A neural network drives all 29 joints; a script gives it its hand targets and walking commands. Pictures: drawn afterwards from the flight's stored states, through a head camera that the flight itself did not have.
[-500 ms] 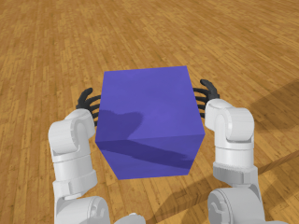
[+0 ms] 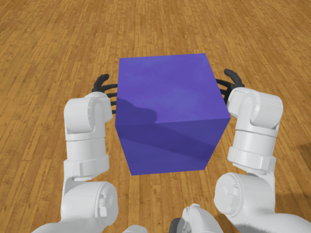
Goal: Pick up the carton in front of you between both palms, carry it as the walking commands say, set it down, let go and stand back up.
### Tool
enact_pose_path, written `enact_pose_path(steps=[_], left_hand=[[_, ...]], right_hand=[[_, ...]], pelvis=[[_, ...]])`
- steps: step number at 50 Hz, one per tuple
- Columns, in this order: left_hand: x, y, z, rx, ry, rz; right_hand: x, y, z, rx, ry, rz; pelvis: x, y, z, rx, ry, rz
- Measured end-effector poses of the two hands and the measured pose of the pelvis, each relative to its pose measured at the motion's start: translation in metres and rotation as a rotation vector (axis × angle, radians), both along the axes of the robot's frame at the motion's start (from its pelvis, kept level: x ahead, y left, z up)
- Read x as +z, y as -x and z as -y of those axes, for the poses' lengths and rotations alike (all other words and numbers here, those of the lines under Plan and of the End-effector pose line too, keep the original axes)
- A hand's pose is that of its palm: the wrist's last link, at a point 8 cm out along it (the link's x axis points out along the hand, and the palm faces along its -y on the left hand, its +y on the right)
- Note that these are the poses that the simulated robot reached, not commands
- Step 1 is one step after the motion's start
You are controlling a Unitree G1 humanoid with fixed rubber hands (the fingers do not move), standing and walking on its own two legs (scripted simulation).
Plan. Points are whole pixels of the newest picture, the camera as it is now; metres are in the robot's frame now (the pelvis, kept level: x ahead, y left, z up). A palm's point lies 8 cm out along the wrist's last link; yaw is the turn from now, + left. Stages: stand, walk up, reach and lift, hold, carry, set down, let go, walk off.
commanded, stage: carry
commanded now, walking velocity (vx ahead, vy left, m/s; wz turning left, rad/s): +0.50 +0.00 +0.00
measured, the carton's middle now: (165, 118) +0.38 +0.05 +0.07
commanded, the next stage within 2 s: none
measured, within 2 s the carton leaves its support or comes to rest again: neither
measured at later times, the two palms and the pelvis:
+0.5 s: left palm out of the picture +0.70 +0.18 +0.26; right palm (245, 0) +0.67 -0.12 +0.26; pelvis +0.33 +0.04 +0.09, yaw +1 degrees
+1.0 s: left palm out of the picture +0.95 +0.20 +0.18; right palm out of the picture +0.96 -0.10 +0.18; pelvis +0.69 +0.03 +0.09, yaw +3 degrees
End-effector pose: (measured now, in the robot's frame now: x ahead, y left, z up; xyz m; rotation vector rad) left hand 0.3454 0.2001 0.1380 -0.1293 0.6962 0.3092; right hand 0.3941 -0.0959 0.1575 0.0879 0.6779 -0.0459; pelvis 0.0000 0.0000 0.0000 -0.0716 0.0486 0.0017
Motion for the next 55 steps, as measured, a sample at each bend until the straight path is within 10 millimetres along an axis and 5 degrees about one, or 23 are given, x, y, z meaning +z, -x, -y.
enact_pose_path(steps=[8,16,24,29,33,40,46,55], left_hand=[[0.077,-0.105,-0.013,0.042,-0.002,0.073],[0.130,-0.233,-0.011,-0.085,-0.013,0.157],[0.122,-0.341,0.021,-0.181,0.048,0.052],[0.100,-0.408,0.029,-0.181,0.050,0.021],[0.065,-0.458,0.031,-0.154,0.048,0.002],[0.016,-0.497,0.024,-0.029,0.063,-0.047],[0.029,-0.550,0.013,-0.057,-0.010,-0.014],[0.037,-0.675,-0.008,-0.133,0.001,0.092]], right_hand=[[0.069,-0.108,-0.013,0.025,-0.019,0.077],[0.112,-0.198,-0.007,-0.055,0.027,0.149],[0.102,-0.265,0.024,-0.174,0.057,0.030],[0.085,-0.333,0.033,-0.180,0.066,-0.006],[0.051,-0.394,0.034,-0.139,0.060,-0.025],[0.003,-0.465,0.027,-0.076,0.019,-0.076],[0.011,-0.525,0.015,-0.003,0.064,-0.028],[0.026,-0.628,-0.005,-0.067,0.098,0.076]], pelvis=[[0.067,-0.099,-0.001,0.038,-0.044,-0.058],[0.070,-0.215,-0.034,0.023,-0.065,-0.062],[0.090,-0.312,-0.044,0.018,-0.031,-0.070],[0.091,-0.385,-0.036,0.002,-0.031,-0.075],[0.078,-0.452,-0.021,0.003,-0.036,-0.061],[0.084,-0.547,-0.005,0.047,-0.053,-0.064],[0.095,-0.629,-0.014,0.049,-0.069,-0.071],[0.071,-0.774,-0.052,0.003,-0.088,-0.020]])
